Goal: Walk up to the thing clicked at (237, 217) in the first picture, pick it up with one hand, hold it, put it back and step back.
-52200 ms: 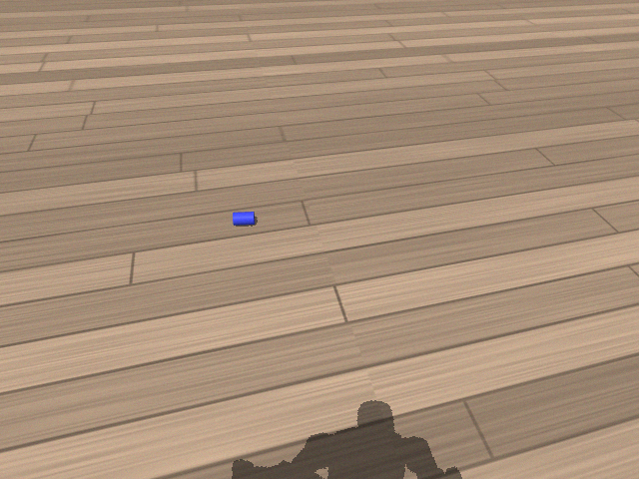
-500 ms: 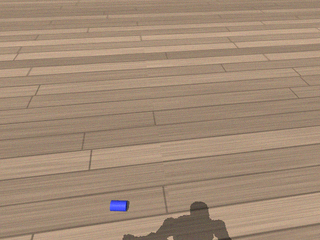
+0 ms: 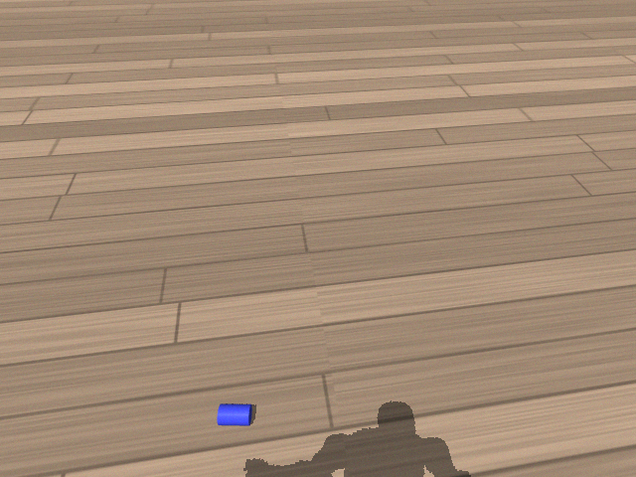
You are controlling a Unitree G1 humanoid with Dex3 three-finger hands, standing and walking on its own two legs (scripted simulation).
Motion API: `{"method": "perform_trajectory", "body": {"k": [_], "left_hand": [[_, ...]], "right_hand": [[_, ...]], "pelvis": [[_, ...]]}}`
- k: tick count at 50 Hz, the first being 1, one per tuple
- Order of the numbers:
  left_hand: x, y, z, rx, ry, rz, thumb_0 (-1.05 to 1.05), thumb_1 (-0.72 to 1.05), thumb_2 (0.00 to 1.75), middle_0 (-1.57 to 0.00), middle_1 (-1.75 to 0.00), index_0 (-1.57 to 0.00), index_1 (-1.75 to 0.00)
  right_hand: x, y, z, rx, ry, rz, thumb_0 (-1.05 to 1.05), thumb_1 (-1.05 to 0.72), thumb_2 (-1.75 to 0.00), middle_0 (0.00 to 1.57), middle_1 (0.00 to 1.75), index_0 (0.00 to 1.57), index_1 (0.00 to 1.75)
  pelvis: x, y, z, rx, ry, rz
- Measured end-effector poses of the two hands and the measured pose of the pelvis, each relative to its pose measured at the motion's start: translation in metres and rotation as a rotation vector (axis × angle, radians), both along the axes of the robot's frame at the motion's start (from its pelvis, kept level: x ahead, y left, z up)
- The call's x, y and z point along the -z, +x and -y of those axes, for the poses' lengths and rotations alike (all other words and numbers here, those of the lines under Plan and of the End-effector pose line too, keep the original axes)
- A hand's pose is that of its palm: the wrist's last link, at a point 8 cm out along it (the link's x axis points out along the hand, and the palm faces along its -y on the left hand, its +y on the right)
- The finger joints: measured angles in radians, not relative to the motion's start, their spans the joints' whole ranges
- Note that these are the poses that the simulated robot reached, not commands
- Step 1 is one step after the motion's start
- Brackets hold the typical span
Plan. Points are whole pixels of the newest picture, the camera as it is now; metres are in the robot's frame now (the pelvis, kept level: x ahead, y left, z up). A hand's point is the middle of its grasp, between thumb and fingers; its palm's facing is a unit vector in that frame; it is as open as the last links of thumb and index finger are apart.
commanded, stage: stand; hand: left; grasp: from above
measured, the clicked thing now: (235, 414) +0.46 +0.26 -0.75
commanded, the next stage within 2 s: step back in 0.70 s
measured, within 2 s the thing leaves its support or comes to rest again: neither
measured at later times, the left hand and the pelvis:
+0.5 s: hand out of the picture +0.07 +0.24 -0.16, palm faces -0.01 -0.94 -0.34, open 7.4 cm; pelvis +0.00 +0.00 +0.00, yaw +0 degrees
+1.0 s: hand out of the picture +0.08 +0.30 -0.18, palm faces -0.05 -0.93 -0.37, open 7.4 cm; pelvis -0.05 +0.04 -0.02, yaw -1 degrees
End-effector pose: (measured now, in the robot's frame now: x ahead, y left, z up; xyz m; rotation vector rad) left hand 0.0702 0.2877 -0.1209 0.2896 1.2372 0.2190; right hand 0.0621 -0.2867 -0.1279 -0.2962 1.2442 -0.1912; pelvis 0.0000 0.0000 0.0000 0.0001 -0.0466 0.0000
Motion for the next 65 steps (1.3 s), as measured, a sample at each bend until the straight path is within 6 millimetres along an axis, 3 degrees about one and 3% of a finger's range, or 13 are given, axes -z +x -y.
{"method": "perform_trajectory", "body": {"k": [35, 42, 51, 55, 59, 65], "left_hand": [[-0.002, -0.005, -0.001, 0.026, 0.006, -0.003, 0.01, 0.91, 0.90, -0.20, -0.30, -0.20, -0.30], [0.004, -0.008, -0.016, 0.029, 0.031, 0.006, 0.00, 0.91, 0.90, -0.20, -0.30, -0.20, -0.30], [0.024, 0.005, -0.060, 0.086, 0.034, 0.063, 0.01, 0.90, 0.90, -0.20, -0.30, -0.20, -0.30], [0.025, 0.006, -0.065, 0.102, 0.027, 0.077, 0.01, 0.91, 0.90, -0.20, -0.30, -0.20, -0.30], [0.022, -0.005, -0.063, 0.120, 0.005, 0.070, 0.01, 0.91, 0.90, -0.20, -0.30, -0.20, -0.30], [0.024, -0.036, -0.063, 0.149, 0.014, 0.030, 0.00, 0.91, 0.90, -0.20, -0.30, -0.20, -0.30]], "right_hand": [[-0.002, -0.012, 0.009, 0.010, -0.003, -0.012, 0.00, -0.90, -0.90, 0.20, 0.30, 0.20, 0.30], [0.000, -0.016, 0.017, 0.015, -0.035, -0.022, 0.00, -0.90, -0.90, 0.21, 0.30, 0.20, 0.30], [-0.008, -0.057, 0.000, 0.027, -0.130, -0.053, 0.00, -0.91, -0.90, 0.20, 0.29, 0.20, 0.30], [-0.017, -0.082, -0.017, 0.039, -0.134, -0.070, 0.00, -0.90, -0.90, 0.20, 0.29, 0.20, 0.30], [-0.022, -0.095, -0.027, 0.057, -0.135, -0.059, 0.00, -0.90, -0.90, 0.21, 0.30, 0.20, 0.30], [-0.013, -0.101, -0.034, 0.079, -0.111, 0.033, 0.00, -0.90, -0.90, 0.21, 0.30, 0.20, 0.30]], "pelvis": [[0.000, -0.004, 0.003, 0.007, 0.002, -0.002], [0.008, -0.024, -0.002, 0.014, -0.012, -0.019], [0.023, -0.052, -0.040, 0.016, -0.010, -0.042], [0.017, -0.064, -0.048, 0.028, -0.023, -0.029], [0.012, -0.075, -0.055, 0.047, -0.027, -0.035], [0.018, -0.095, -0.058, 0.085, -0.011, -0.019]]}}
